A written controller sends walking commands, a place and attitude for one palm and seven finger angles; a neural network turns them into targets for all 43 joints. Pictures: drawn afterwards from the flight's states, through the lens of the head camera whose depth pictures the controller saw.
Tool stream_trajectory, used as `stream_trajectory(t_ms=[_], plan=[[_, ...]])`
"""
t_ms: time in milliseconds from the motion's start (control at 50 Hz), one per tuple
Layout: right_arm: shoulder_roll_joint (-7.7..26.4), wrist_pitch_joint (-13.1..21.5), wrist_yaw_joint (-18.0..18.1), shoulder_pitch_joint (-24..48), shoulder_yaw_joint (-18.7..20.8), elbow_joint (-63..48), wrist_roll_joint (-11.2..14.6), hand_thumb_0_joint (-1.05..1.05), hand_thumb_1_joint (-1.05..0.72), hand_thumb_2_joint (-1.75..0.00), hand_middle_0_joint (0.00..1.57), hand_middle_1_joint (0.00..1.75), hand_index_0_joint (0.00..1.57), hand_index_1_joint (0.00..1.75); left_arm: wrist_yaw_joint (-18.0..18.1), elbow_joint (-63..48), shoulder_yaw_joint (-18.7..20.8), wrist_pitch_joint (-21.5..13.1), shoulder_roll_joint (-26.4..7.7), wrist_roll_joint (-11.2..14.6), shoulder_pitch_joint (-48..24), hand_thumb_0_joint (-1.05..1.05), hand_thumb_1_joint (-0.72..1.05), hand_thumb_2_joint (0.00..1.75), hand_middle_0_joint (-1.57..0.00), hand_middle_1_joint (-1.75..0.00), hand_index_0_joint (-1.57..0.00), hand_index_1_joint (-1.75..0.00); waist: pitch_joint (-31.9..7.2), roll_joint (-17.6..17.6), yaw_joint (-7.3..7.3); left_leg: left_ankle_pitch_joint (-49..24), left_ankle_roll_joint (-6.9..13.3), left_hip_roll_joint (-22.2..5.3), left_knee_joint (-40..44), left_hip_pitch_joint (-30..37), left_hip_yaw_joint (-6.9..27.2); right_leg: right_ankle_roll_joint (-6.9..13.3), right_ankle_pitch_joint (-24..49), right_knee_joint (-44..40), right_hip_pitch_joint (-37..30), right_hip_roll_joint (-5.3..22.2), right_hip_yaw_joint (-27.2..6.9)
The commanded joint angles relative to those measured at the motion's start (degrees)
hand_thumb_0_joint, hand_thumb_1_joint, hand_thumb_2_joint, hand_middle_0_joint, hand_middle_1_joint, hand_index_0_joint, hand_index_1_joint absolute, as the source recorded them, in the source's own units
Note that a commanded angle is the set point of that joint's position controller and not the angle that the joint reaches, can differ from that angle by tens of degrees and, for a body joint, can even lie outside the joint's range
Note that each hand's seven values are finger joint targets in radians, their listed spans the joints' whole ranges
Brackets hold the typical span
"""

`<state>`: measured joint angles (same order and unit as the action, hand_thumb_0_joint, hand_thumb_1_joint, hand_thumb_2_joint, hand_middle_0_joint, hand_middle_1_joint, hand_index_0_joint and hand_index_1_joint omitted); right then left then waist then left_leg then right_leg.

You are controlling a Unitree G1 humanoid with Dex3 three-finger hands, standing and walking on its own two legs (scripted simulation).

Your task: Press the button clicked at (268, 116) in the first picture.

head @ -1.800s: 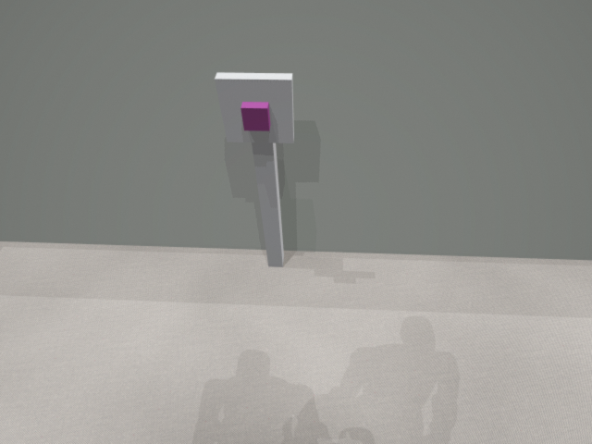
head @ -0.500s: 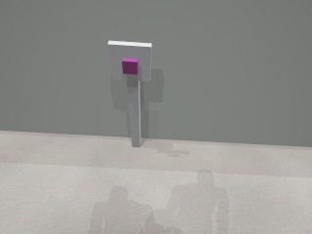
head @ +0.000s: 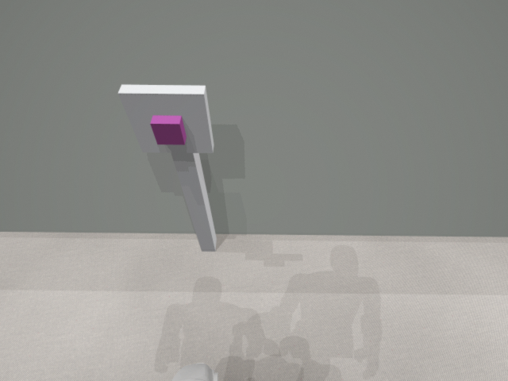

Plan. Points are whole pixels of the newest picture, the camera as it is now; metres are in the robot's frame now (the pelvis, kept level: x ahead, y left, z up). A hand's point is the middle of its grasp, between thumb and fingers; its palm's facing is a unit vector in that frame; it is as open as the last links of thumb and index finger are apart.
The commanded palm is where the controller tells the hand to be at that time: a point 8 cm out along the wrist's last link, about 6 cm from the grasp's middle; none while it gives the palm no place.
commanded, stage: take the last steps up to it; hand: left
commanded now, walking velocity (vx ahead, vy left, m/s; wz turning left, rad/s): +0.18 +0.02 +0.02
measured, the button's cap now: (169, 129) +0.62 +0.22 -0.02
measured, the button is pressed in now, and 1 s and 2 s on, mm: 0 0 0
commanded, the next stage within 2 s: come to a stop and stand still in 0.06 s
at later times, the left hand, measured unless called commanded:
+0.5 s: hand (161, 363) +0.17 +0.18 -0.16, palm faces +0.07 -0.95 -0.29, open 7.4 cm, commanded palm none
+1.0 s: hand out of the picture +0.13 +0.16 -0.16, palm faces +0.02 -0.96 -0.26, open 7.4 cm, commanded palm none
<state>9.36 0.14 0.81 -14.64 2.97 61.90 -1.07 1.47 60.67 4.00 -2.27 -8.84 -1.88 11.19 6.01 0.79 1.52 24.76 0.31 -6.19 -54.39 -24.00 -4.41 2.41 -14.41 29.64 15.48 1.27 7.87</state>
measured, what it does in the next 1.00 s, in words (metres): steps on the spot: left foot, then right foot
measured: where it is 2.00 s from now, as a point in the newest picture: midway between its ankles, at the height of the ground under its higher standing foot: outside the picture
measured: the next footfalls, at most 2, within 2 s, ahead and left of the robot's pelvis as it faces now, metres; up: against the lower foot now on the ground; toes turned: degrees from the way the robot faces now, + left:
left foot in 0.12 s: +0.13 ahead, +0.12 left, +0.00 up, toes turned +7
right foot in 0.32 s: +0.15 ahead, -0.13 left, +0.00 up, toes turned -4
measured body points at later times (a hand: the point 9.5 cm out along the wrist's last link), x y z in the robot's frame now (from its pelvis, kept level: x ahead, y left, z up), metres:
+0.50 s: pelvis +0.12 -0.02 +0.00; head +0.18 -0.04 +0.45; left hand +0.16 +0.23 -0.14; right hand +0.18 -0.27 -0.16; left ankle +0.07 +0.10 -0.69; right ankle +0.11 -0.13 -0.73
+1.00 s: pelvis +0.09 -0.03 +0.00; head +0.13 -0.05 +0.45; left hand +0.13 +0.21 -0.14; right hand +0.14 -0.26 -0.17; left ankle +0.12 +0.11 -0.73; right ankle +0.07 -0.13 -0.74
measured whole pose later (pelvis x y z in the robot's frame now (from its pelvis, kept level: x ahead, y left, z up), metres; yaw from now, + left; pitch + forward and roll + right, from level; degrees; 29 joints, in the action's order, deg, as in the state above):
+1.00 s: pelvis +0.09 -0.03 +0.00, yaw +1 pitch -1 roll +1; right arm 10.4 -1.7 1.3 -10.0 1.8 59.4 -0.5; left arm 1.7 61.2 1.4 0.8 -9.5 -1.1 10.8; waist 5.8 2.1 1.0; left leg 12.1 -1.2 -2.0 -27.8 -14.5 -3.9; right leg 1.3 -19.3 30.5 10.6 0.2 0.5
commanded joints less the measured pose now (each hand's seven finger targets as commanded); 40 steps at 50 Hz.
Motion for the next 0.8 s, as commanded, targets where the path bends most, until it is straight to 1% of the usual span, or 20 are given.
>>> stream_trajectory(t_ms=[0, 60, 100, 120, 160, 220, 260, 280, 320, 340, 380, 420, 580, 600, 620, 640, 660, 680, 700, 780], plan=[[-1.28, 0.82, -1.05, -4.9, -0.5, -1.84, -0.35, 0.0, -0.9, -0.9, 0.2, 0.3, 0.2, 0.3, -0.76, -0.5, 0.83, -1.08, -7.49, 0.5, 5.15, 0.0, 0.9, 0.9, -0.2, -0.3, -0.2, -0.3, -2.79, -4.46, -0.42, -7.77, -0.87, 1.89, 15.42, 6.68, -2.24, 7.64, 2.61, -15.28, 0.47, 12.93, -11.33], [1.98, 2.13, -0.48, -7.5, -0.36, -0.52, -0.3, 0.0, -0.9, -0.9, 0.2, 0.3, 0.2, 0.3, -1.1, -0.26, 0.33, -0.54, -5.6, 1.09, 4.56, 0.0, 0.9, 0.9, -0.2, -0.3, -0.2, -0.3, -3.35, 0.41, 1.55, -14.16, -0.88, 1.95, 28.29, 20.29, -1.83, 3.93, 1.0, -6.87, 5.17, 8.74, -7.9], [10.82, 2.18, 0.26, -13.68, 1.27, -0.2, -1.2, 0.0, -0.9, -0.9, 0.2, 0.3, 0.2, 0.3, -1.45, -2.31, -0.51, -0.44, -2.23, 1.01, 3.56, 0.0, 0.9, 0.9, -0.2, -0.3, -0.2, -0.3, -4.88, 16.37, 4.44, -20.33, 9.01, -16.49, 36.0, 27.51, 20.85, -1.32, -13.64, 14.24, 16.65, -0.18, 0.7], [10.27, 1.92, 0.63, -14.53, 1.28, 0.02, -1.47, 0.0, -0.9, -0.9, 0.2, 0.3, 0.2, 0.3, -1.18, -3.43, -0.6, -0.42, -3.63, 0.54, -0.01, 0.0, 0.9, 0.9, -0.2, -0.3, -0.2, -0.3, -3.6, 16.19, 5.47, -23.76, 12.17, -18.62, 38.54, 25.89, 24.44, -1.55, -20.79, 25.09, 19.46, -0.06, -2.34], [7.66, 2.08, 1.35, -8.44, 0.02, -2.03, -1.1, 0.0, -0.9, -0.9, 0.2, 0.3, 0.2, 0.3, -1.18, -2.55, -0.48, -0.24, -3.37, 0.91, -0.18, 0.0, 0.9, 0.9, -0.2, -0.3, -0.2, -0.3, -2.11, 11.93, 1.94, -39.55, 11.24, -15.92, 36.08, 20.19, 17.63, -1.97, -15.68, 28.64, 17.61, 3.83, -7.25], [7.12, 2.19, 2.13, -0.21, -0.65, -3.74, -0.65, 0.0, -0.9, -0.9, 0.2, 0.3, 0.2, 0.3, -0.85, -0.37, -1.33, 0.61, -1.95, 1.33, 4.2, 0.0, 0.9, 0.9, -0.2, -0.3, -0.2, -0.3, -7.74, 8.28, -1.47, -57.06, 6.23, -9.01, 30.88, 20.48, 4.3, -3.4, -7.4, 7.58, 2.96, 2.72, -4.75], [7.27, 1.33, 2.15, 0.66, 0.32, -3.56, 0.39, 0.0, -0.9, -0.9, 0.2, 0.3, 0.2, 0.3, -0.35, 0.95, -0.8, 0.67, -4.85, 0.82, 8.48, 0.0, 0.9, 0.9, -0.2, -0.3, -0.2, -0.3, -10.63, 2.5, -2.69, -46.72, 2.25, -4.4, 26.05, 20.82, 1.76, -3.04, 14.58, -4.73, -4.22, 2.2, -5.25], [6.88, 0.88, 1.94, -0.05, 0.63, -4.05, 0.88, 0.0, -0.9, -0.9, 0.2, 0.3, 0.2, 0.3, 0.08, 0.56, -0.36, 0.48, -7.82, 0.56, 8.27, 0.0, 0.9, 0.9, -0.2, -0.3, -0.2, -0.3, -10.16, -2.56, -1.69, -38.16, 0.07, -1.83, 25.33, 16.27, 0.87, -1.45, 33.48, -2.7, -7.55, 5.69, -10.18], [6.69, -0.51, 1.42, -0.59, 1.25, -4.05, 0.8, 0.0, -0.9, -0.9, 0.2, 0.3, 0.2, 0.3, -0.08, -0.93, 0.25, 1.27, -11.09, 0.52, 6.05, 0.0, 0.9, 0.9, -0.2, -0.3, -0.2, -0.3, -6.56, -0.72, -0.91, -27.49, -1.42, 1.54, 22.7, 13.82, -1.04, 1.28, 47.01, 0.11, -5.86, 11.66, -10.53], [5.9, -1.32, 1.58, -0.71, 1.38, -4.11, 0.68, 0.0, -0.9, -0.9, 0.2, 0.3, 0.2, 0.3, 0.31, -0.8, 0.85, 1.39, -12.11, 0.67, 6.13, 0.0, 0.9, 0.9, -0.2, -0.3, -0.2, -0.3, -7.78, -8.46, -1.45, -23.77, -2.17, 2.6, 17.53, 12.11, -2.07, 2.84, 55.06, -0.35, -8.45, 13.16, -12.16], [5.5, -2.27, 1.31, 2.93, 1.57, -5.67, 0.72, 0.0, -0.9, -0.9, 0.2, 0.3, 0.2, 0.3, 1.25, 0.01, 1.07, 1.69, -11.92, 0.42, 8.63, 0.0, 0.9, 0.9, -0.2, -0.3, -0.2, -0.3, -7.78, -18.03, -4.73, 8.01, -2.53, 6.04, 3.47, 1.04, 0.02, 8.89, 72.38, -2.92, -15.68, 19.51, -17.19], [5.52, -2.67, 1.27, 6.47, 1.38, -6.5, 1.16, 0.0, -0.9, -0.9, 0.2, 0.3, 0.2, 0.3, 1.8, -1.43, 1.76, 2.35, -12.37, 0.25, 6.66, 0.0, 0.9, 0.9, -0.2, -0.3, -0.2, -0.3, -6.73, -13.03, -5.26, 10.1, -2.33, 6.26, -1.39, -3.91, 4.18, 10.88, 68.17, -2.87, -18.84, 19.72, -17.0], [5.29, -2.87, 0.2, 0.97, 1.06, -4.89, 0.57, 0.0, -0.9, -0.9, 0.2, 0.3, 0.2, 0.3, 1.52, -4.9, 1.93, 2.9, -12.33, 0.73, -0.47, 0.0, 0.9, 0.9, -0.2, -0.3, -0.2, -0.3, -9.42, -9.25, -1.0, -11.63, -2.73, 5.07, 25.78, 10.87, 1.62, 4.59, 39.59, -0.75, -11.35, 13.02, -10.48], [7.15, -2.35, 0.25, -0.84, 1.21, -4.45, 0.2, 0.0, -0.9, -0.9, 0.2, 0.3, 0.2, 0.3, 1.42, -5.12, 1.55, 3.06, -11.42, 1.11, -0.33, 0.0, 0.9, 0.9, -0.2, -0.3, -0.2, -0.3, -10.28, -4.83, -0.42, -24.77, -1.55, 1.75, 31.24, 17.51, 2.88, 1.91, 30.2, 1.94, -6.62, 10.84, -8.81], [11.19, -1.72, 0.36, -1.13, 1.69, -5.2, -0.37, 0.0, -0.9, -0.9, 0.2, 0.3, 0.2, 0.3, 1.32, -5.88, 1.04, 3.47, -8.58, 1.3, 2.0, 0.0, 0.9, 0.9, -0.2, -0.3, -0.2, -0.3, -11.59, 7.98, -1.02, -45.46, 3.45, -9.36, 31.37, 21.65, 14.59, -2.03, 8.72, 6.75, 0.71, 4.95, -4.76], [13.37, -1.99, 0.43, -1.02, 1.95, -5.9, -0.62, 0.0, -0.9, -0.9, 0.2, 0.3, 0.2, 0.3, 1.54, -6.11, 0.33, 3.77, -6.9, 1.39, 1.81, 0.0, 0.9, 0.9, -0.2, -0.3, -0.2, -0.3, -10.02, 14.44, -0.1, -53.61, 10.05, -16.11, 34.17, 16.84, 18.36, -3.1, -18.9, 16.98, 1.47, 0.55, -5.1], [13.0, -1.89, 1.12, -0.26, 1.52, -6.58, -0.88, 0.0, -0.9, -0.9, 0.2, 0.3, 0.2, 0.3, 1.38, -6.54, 0.31, 4.34, -7.32, 1.27, 0.56, 0.0, 0.9, 0.9, -0.2, -0.3, -0.2, -0.3, -8.04, 11.03, -0.1, -50.09, 12.46, -15.6, 34.75, 12.57, 19.01, -2.85, -22.69, 25.14, 2.25, -0.9, -8.71], [12.25, -1.58, 1.61, 1.36, 1.28, -6.94, -0.95, 0.0, -0.9, -0.9, 0.2, 0.3, 0.2, 0.3, 1.27, -5.91, 0.43, 4.61, -7.12, 1.09, 0.14, 0.0, 0.9, 0.9, -0.2, -0.3, -0.2, -0.3, -7.55, 14.96, -0.96, -51.28, 12.41, -14.18, 33.99, 12.68, 17.28, -2.66, -21.46, 29.33, 4.94, -0.3, -11.04], [10.67, -1.52, 1.89, 2.11, 0.91, -7.25, -0.9, 0.0, -0.9, -0.9, 0.2, 0.3, 0.2, 0.3, 0.97, -5.3, 0.58, 4.71, -7.69, 1.15, 0.03, 0.0, 0.9, 0.9, -0.2, -0.3, -0.2, -0.3, -7.42, 12.42, -1.24, -49.42, 12.04, -12.52, 33.49, 12.94, 15.21, -2.69, -19.06, 30.82, 5.42, -0.37, -11.59], [10.51, -0.92, 1.9, 1.88, 0.79, -6.86, -0.71, 0.0, -0.9, -0.9, 0.2, 0.3, 0.2, 0.3, 0.08, -5.05, -0.36, 3.99, -6.04, 1.16, -0.31, 0.0, 0.9, 0.9, -0.2, -0.3, -0.2, -0.3, -8.8, 7.91, -1.27, -43.98, 9.84, -8.98, 33.04, 17.81, 10.92, -2.97, -15.43, 17.45, 3.43, -0.4, -8.13]])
